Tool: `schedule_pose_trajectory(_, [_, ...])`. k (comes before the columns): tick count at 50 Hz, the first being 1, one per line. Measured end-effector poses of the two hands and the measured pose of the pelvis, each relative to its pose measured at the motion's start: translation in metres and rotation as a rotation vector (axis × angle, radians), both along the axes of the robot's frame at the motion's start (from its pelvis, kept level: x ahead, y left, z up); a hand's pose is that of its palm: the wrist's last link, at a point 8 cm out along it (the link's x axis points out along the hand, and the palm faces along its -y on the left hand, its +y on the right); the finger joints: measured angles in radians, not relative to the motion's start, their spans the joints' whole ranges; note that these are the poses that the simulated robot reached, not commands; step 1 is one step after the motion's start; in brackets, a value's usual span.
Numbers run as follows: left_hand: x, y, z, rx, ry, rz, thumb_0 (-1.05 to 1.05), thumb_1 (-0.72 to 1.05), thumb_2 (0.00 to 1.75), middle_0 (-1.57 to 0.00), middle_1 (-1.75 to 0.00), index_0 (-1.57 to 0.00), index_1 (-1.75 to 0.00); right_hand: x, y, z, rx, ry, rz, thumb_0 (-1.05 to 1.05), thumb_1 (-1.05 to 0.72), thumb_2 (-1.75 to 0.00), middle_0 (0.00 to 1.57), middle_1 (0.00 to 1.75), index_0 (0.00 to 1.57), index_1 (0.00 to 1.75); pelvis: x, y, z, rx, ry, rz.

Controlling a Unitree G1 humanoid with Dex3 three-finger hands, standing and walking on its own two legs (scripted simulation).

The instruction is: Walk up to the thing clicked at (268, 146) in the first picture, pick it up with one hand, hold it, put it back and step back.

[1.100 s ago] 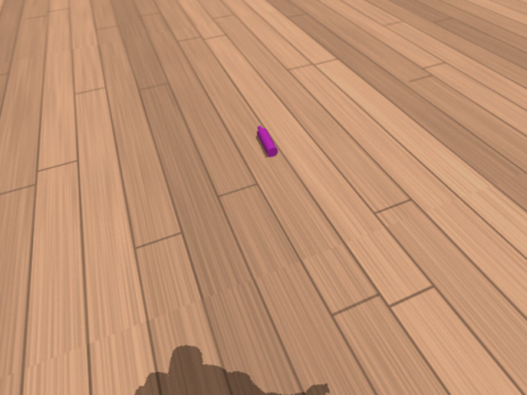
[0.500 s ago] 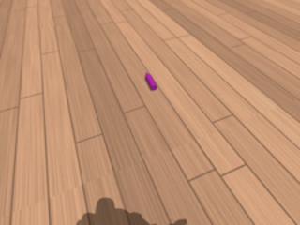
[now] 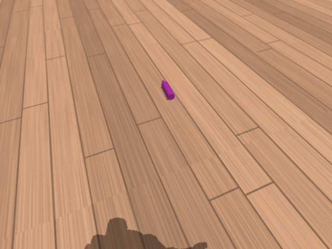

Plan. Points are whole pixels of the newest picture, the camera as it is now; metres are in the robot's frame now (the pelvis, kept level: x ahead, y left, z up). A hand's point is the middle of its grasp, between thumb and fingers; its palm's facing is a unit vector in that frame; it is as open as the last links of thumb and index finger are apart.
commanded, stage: stand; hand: left
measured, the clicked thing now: (167, 88) +1.58 +0.05 -0.75
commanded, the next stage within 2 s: walk up in 0.02 s
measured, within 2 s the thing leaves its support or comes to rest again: neither
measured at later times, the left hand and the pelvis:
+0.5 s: hand (50, 202) +0.29 +0.39 -0.14, palm faces -0.35 -0.81 -0.47, open 7.4 cm; pelvis +0.11 +0.12 -0.01, yaw -19 degrees
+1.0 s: hand (102, 129) +0.58 +0.29 -0.14, palm faces -0.51 -0.72 -0.47, open 7.4 cm; pelvis +0.35 +0.12 -0.02, yaw -35 degrees
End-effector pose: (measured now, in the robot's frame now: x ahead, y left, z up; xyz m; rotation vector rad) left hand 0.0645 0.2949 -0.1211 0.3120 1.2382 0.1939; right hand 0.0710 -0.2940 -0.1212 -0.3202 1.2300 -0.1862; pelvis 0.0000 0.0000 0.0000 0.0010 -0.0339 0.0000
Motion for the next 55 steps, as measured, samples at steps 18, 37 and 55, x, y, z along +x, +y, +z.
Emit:
schedule_pose_trajectory(18, [0.095,0.126,0.006,0.133,0.038,-0.222,0.01,0.90,0.89,-0.21,-0.30,-0.20,-0.30,0.021,0.028,0.019,-0.084,-0.149,-0.151,0.00,-0.90,-0.89,0.20,0.30,0.20,0.30,0.066,0.093,-0.021,-0.025,0.037,-0.249])
schedule_pose_trajectory(37, [0.435,0.064,0.043,0.131,-0.185,-0.654,0.01,0.91,0.90,-0.20,-0.30,-0.20,-0.30,-0.014,0.147,-0.017,0.038,-0.004,-0.607,0.00,-0.90,-0.89,0.21,0.30,0.20,0.30,0.226,0.128,-0.019,0.020,0.017,-0.490])
schedule_pose_trajectory(55, [0.574,0.072,0.011,0.138,-0.101,-0.711,0.01,0.90,0.89,-0.21,-0.30,-0.21,-0.30,0.252,0.085,0.007,-0.091,-0.261,-0.547,0.00,-0.90,-0.89,0.21,0.30,0.20,0.30,0.415,0.135,-0.031,-0.040,0.018,-0.663])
